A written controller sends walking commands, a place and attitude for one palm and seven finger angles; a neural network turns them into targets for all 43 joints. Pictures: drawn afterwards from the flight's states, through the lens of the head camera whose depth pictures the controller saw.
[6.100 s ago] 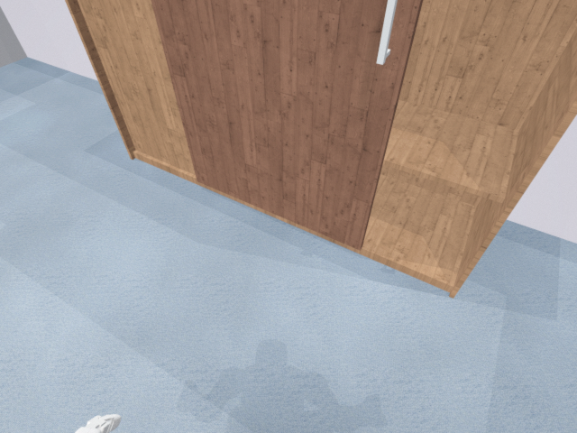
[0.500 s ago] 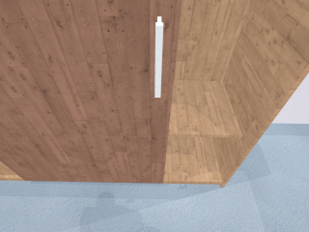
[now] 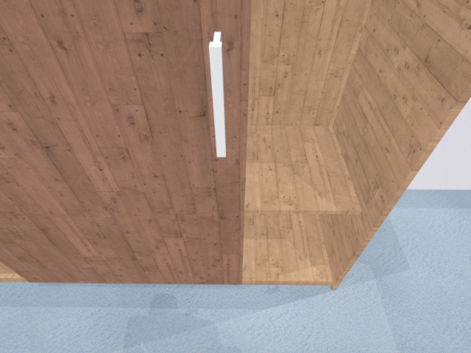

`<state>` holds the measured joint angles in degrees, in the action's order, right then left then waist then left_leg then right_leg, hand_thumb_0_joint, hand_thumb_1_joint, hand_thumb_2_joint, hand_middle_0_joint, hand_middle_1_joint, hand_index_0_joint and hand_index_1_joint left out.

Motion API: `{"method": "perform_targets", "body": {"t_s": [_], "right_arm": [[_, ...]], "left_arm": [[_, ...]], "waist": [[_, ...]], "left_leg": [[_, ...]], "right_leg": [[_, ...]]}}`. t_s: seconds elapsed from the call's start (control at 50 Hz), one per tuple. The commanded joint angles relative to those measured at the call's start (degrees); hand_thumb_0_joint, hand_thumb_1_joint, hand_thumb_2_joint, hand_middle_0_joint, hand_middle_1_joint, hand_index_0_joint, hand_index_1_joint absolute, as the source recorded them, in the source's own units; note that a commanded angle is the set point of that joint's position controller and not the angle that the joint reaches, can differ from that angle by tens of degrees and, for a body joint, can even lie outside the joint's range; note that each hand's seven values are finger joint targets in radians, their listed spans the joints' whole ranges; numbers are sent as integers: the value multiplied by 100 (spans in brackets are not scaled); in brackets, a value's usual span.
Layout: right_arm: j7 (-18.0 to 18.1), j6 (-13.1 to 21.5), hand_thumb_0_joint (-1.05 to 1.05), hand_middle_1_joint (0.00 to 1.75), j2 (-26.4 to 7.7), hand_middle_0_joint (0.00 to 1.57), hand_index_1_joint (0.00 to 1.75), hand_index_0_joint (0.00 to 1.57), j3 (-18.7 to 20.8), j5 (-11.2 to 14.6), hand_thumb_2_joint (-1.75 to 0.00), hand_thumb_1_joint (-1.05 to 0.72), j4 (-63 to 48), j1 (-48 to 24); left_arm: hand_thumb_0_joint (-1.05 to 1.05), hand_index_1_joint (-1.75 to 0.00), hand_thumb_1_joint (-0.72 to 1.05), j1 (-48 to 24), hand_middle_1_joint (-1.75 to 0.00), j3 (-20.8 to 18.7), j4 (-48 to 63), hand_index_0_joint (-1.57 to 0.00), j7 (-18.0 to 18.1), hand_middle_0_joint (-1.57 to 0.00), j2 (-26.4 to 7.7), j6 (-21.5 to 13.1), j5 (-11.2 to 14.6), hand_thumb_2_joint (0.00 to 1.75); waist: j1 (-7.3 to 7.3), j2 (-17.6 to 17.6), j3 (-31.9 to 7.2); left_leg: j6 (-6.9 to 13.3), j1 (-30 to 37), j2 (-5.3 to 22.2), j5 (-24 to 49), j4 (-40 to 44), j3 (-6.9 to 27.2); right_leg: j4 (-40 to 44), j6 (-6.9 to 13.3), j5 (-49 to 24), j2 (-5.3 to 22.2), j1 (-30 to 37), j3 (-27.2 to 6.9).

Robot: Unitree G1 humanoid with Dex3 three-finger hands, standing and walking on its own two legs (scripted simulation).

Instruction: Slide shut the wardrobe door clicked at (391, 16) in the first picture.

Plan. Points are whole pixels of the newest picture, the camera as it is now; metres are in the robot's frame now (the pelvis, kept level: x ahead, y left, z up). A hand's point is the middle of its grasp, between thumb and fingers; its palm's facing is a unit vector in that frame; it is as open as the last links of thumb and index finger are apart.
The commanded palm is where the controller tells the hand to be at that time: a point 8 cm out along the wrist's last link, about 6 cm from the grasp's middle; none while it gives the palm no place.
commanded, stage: come to a stop and stand still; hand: left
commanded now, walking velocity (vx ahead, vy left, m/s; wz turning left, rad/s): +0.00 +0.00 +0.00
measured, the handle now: (219, 101) +0.48 +0.06 +0.20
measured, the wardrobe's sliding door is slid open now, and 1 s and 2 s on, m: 0.39 0.39 0.39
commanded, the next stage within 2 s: look again from close up in 0.86 s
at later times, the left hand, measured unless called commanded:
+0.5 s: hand out of the picture -0.02 +0.12 -0.17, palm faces +0.02 -0.98 -0.19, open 7.3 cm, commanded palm none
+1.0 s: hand out of the picture -0.02 +0.11 -0.18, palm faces +0.04 -0.98 -0.17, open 7.4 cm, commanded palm none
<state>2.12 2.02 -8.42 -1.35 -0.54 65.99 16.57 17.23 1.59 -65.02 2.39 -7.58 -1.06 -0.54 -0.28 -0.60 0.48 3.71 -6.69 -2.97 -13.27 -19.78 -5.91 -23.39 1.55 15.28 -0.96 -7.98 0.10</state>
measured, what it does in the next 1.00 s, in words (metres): stands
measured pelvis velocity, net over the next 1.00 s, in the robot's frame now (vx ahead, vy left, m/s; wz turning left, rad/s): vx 0.01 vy -0.05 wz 0.01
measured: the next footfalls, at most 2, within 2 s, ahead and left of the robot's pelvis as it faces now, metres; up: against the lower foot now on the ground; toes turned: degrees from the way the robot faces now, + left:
none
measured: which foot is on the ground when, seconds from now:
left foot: down 0.00-1.00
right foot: down 0.00-1.00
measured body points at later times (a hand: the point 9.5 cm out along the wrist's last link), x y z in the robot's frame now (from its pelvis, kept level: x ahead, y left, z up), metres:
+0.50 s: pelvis +0.01 -0.04 +0.00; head +0.01 -0.05 +0.45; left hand -0.02 +0.17 -0.16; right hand -0.01 -0.25 -0.17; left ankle -0.03 +0.07 -0.74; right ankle -0.03 -0.10 -0.74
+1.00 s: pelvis +0.01 -0.05 +0.00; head +0.02 -0.05 +0.45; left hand -0.02 +0.16 -0.16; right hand -0.02 -0.26 -0.16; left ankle -0.03 +0.07 -0.74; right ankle -0.03 -0.10 -0.74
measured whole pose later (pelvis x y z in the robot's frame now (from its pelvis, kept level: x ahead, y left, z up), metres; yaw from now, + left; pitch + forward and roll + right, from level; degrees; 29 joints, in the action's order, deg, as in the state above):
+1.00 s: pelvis +0.01 -0.05 +0.00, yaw +1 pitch +0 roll +0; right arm 2.7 1.0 -7.3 -1.4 -0.3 66.3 18.8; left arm 20.0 1.6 -64.4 2.7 -6.5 -1.9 -0.2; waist 0.1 -0.1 0.1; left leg -0.4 -7.4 1.2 -14.5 -21.8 -3.9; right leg -19.9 5.3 14.2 -5.1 -6.0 1.9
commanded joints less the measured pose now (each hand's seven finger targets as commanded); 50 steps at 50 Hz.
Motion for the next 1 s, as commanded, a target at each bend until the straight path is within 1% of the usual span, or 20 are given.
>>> {"method": "perform_targets", "body": {"t_s": [0.0,0.06,0.08,0.16,0.26,0.28,0.36,0.4,0.46,0.5,0.56,0.6,0.68,0.7,0.76,0.82,0.86,0.88,0.96,0.98], "right_arm": [[27,71,0,30,-530,20,30,20,58,7,-90,-90,-79,398],[30,68,0,30,-525,20,30,20,49,4,-90,-90,-60,430],[24,48,0,30,-497,20,30,20,56,11,-90,-90,-44,415],[25,51,0,30,-499,20,30,20,46,6,-90,-90,-40,454],[21,37,0,30,-480,20,30,20,48,16,-90,-90,-26,453],[21,20,0,30,-472,20,30,20,45,22,-90,-90,-34,432],[23,16,0,30,-458,20,30,20,43,20,-90,-90,-24,446],[19,-6,0,30,-444,20,30,20,44,24,-90,-90,-29,445],[25,3,0,30,-436,20,30,20,45,25,-90,-90,-40,477],[33,-26,0,30,-426,20,30,20,41,29,-90,-90,-48,478],[38,-17,0,30,-426,20,30,20,38,27,-90,-90,-42,513],[41,-50,0,30,-375,20,30,20,39,33,-90,-90,-44,522],[47,-80,0,30,-347,20,30,20,35,29,-90,-90,-37,568],[48,-83,0,30,-333,20,30,20,38,27,-90,-90,-41,579],[54,-54,0,30,-346,20,30,20,37,21,-90,-90,-46,628],[61,-49,0,30,-337,20,30,20,36,30,-90,-90,-56,653],[66,-42,0,30,-334,20,30,20,40,27,-90,-90,-52,658],[66,-60,0,30,-317,20,30,20,40,36,-90,-90,-44,661],[78,-38,0,30,-331,20,30,20,33,29,-90,-90,-40,708],[76,-46,0,30,-309,20,30,20,32,34,-90,-90,-33,699]], "left_arm": [[0,-30,90,400,-30,-82,122,-20,34,-20,-495,-70,22,90],[0,-30,90,415,-30,-82,119,-20,34,-20,-494,-76,24,90],[0,-30,90,402,-30,-77,117,-20,38,-20,-498,-72,19,90],[0,-30,90,453,-30,-76,122,-20,39,-20,-501,-92,23,90],[0,-30,90,510,-30,-71,133,-20,49,-20,-532,-118,23,90],[0,-30,90,498,-30,-72,130,-20,53,-20,-540,-119,19,90],[0,-30,90,556,-30,-68,133,-20,56,-20,-539,-131,29,90],[0,-30,90,569,-30,-73,140,-20,63,-20,-536,-133,19,90],[0,-30,90,628,-30,-84,140,-20,68,-20,-555,-152,25,90],[0,-30,90,638,-30,-82,143,-20,79,-20,-559,-143,25,90],[0,-30,90,676,-30,-88,138,-20,81,-20,-563,-152,31,90],[0,-30,90,675,-30,-97,149,-20,90,-20,-556,-135,25,90],[0,-30,90,686,-30,-101,141,-20,86,-20,-534,-121,31,90],[0,-30,90,704,-30,-103,142,-20,85,-20,-523,-120,31,90],[0,-30,90,713,-30,-111,156,-20,79,-20,-526,-133,40,90],[0,-30,90,744,-30,-118,149,-20,81,-20,-522,-133,40,90],[0,-30,90,752,-30,-118,151,-20,75,-20,-509,-132,43,90],[0,-30,90,723,-30,-117,144,-20,82,-20,-509,-123,39,90],[0,-30,90,773,-30,-114,142,-20,76,-20,-464,-127,47,90],[0,-30,90,745,-30,-115,140,-20,77,-20,-472,-117,41,90]], "waist": [[17,107,166],[11,92,215],[22,169,362],[8,81,263],[7,136,256],[17,216,387],[12,104,321],[12,203,443],[13,141,252],[9,193,376],[15,214,242],[13,215,449],[21,226,572],[16,213,617],[16,108,365],[22,166,314],[28,118,300],[33,205,451],[24,132,334],[38,141,469]], "left_leg": [[-78,81,956,1489,264,855],[-92,84,962,1445,268,831],[-93,-27,951,1241,280,838],[-113,27,946,1205,277,810],[-141,6,927,1050,237,764],[-139,-93,917,976,225,767],[-167,-52,912,895,226,742],[-182,-173,876,728,204,707],[-192,-98,878,818,141,678],[-209,-204,846,666,111,648],[-217,-153,856,734,88,637],[-229,-322,809,507,66,594],[-242,-394,790,341,47,575],[-246,-404,776,353,48,589],[-235,-308,809,524,40,600],[-235,-330,803,548,12,585],[-237,-292,821,602,19,606],[-234,-391,811,495,12,584],[-228,-289,849,679,32,633],[-224,-372,838,622,32,628]], "right_leg": [[296,140,-1409,657,-198,-600],[312,149,-1445,662,-203,-601],[364,149,-1330,646,-245,-602],[377,174,-1458,662,-202,-669],[446,190,-1628,692,-145,-725],[483,183,-1635,687,-163,-719],[513,193,-1667,699,-141,-776],[587,150,-1621,700,-156,-792],[581,118,-1907,723,-25,-802],[624,54,-1963,730,-39,-821],[603,32,-2143,735,63,-805],[701,-52,-1969,733,9,-827],[822,-93,-1632,720,-62,-829],[837,-91,-1564,709,-117,-871],[765,-77,-1810,714,44,-844],[749,-122,-1951,712,116,-828],[716,-95,-1954,699,101,-798],[759,-132,-1858,684,66,-772],[673,-75,-1964,671,77,-775],[697,-89,-1833,654,39,-730]]}}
